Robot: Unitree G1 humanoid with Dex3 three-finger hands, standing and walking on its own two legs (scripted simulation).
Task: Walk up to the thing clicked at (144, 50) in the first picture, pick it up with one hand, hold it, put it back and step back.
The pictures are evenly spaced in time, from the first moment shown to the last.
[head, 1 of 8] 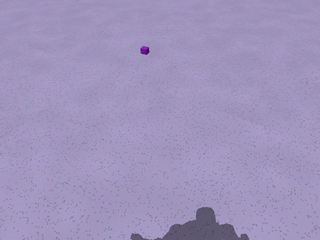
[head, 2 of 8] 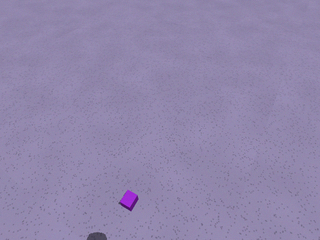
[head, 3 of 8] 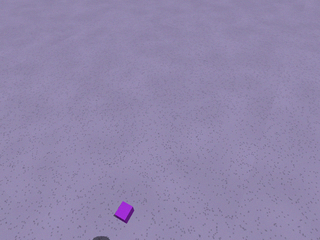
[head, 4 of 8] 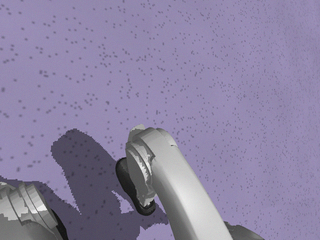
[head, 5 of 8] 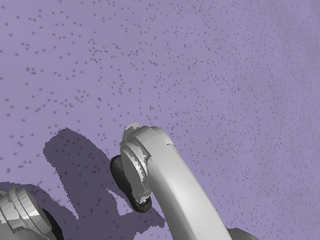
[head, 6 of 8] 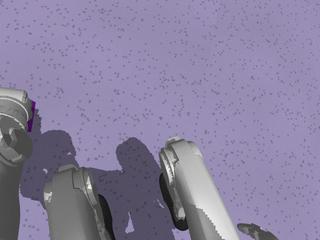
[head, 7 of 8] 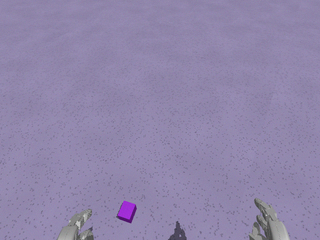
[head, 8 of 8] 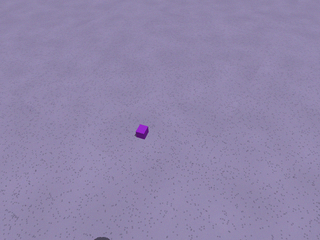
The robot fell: no
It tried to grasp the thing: yes
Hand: left
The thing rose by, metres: 0.65
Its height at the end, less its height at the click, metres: +0.00
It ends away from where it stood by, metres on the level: 0.04
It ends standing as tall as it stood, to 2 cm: yes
